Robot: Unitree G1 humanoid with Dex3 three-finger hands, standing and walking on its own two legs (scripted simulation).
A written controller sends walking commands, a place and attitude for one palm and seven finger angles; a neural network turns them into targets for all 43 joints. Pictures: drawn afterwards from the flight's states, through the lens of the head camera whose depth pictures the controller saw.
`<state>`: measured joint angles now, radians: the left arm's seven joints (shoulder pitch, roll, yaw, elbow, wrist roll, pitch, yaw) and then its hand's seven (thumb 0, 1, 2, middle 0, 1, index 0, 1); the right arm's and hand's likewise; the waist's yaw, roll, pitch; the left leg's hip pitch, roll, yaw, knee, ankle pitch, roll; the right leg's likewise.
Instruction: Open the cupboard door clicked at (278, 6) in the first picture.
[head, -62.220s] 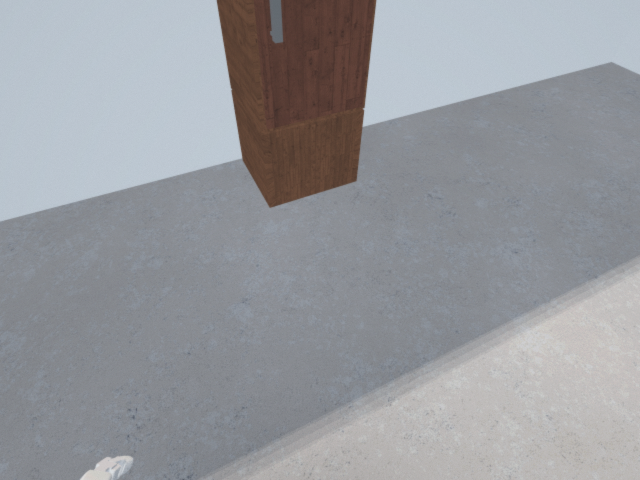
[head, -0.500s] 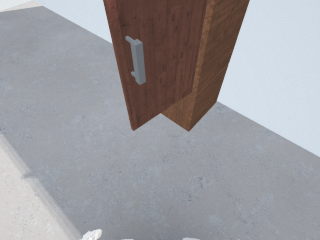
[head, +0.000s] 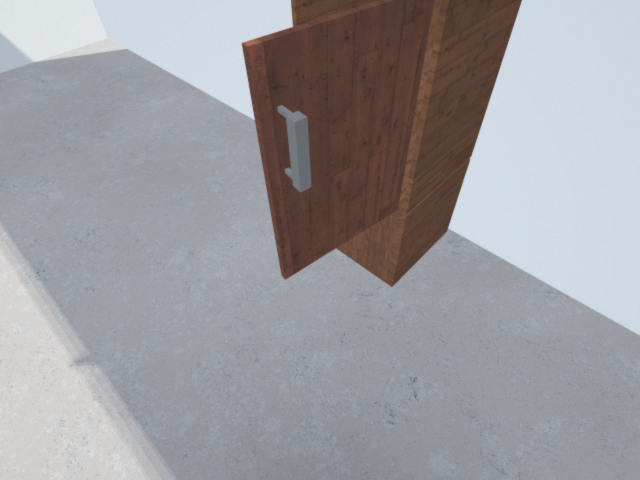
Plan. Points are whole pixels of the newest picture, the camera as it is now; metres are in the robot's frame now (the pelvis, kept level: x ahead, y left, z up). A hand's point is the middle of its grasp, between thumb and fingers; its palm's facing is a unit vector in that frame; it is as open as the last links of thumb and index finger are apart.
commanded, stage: let the arm hang, fingers relaxed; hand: left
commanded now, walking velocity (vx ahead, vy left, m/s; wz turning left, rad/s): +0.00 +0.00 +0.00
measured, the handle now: (292, 148) +0.65 +0.08 +0.05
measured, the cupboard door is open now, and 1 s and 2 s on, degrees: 81 81 81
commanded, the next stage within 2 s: look to check the result in 0.32 s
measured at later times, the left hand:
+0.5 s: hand out of the picture +0.09 +0.24 -0.15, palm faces -0.02 -0.95 -0.32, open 7.4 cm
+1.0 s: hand out of the picture +0.12 +0.24 -0.15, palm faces -0.03 -0.94 -0.35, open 7.4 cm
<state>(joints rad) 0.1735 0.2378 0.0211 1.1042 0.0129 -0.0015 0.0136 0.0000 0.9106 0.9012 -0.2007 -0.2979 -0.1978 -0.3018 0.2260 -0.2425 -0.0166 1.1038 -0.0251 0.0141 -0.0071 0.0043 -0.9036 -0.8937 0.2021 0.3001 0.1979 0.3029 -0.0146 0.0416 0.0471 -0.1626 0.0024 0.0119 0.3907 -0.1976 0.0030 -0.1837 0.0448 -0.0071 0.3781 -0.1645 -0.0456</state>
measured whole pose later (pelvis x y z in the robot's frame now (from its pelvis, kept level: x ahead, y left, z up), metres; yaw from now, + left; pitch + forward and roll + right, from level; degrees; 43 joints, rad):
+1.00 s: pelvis +0.03 -0.01 +0.00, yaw +0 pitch -1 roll +0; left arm 0.08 0.31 0.01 1.13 0.01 -0.03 0.01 0.00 0.91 0.90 -0.20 -0.30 -0.20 -0.30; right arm 0.11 -0.34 -0.01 1.12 -0.02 0.00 0.00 0.00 -0.90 -0.89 0.20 0.30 0.20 0.30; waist -0.02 0.03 0.06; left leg -0.08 0.01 0.01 0.29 -0.19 -0.01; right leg -0.11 0.05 -0.01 0.30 -0.17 -0.05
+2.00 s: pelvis +0.03 -0.01 +0.01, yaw -1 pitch -1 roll +0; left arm 0.09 0.32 0.00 1.13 0.01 -0.03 0.01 0.00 0.91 0.90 -0.20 -0.30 -0.20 -0.30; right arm 0.12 -0.33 0.00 1.12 -0.02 0.00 0.00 0.00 -0.90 -0.89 0.20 0.30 0.20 0.30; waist -0.02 0.01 0.06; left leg -0.06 0.01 0.02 0.28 -0.19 -0.01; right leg -0.10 0.06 0.00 0.28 -0.16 -0.05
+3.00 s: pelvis +0.02 -0.03 -0.03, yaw -13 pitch -1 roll +2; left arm 0.19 0.23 0.05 0.95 0.03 0.04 -0.02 0.00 0.91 0.90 -0.20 -0.30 -0.20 -0.30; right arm 0.18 -0.24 -0.04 1.00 -0.02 0.05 -0.02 0.00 -0.90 -0.89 0.21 0.30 0.20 0.30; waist 0.02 0.02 0.13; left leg -0.24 0.10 0.17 0.71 -0.44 -0.04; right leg -0.32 0.01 0.02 0.67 -0.29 -0.04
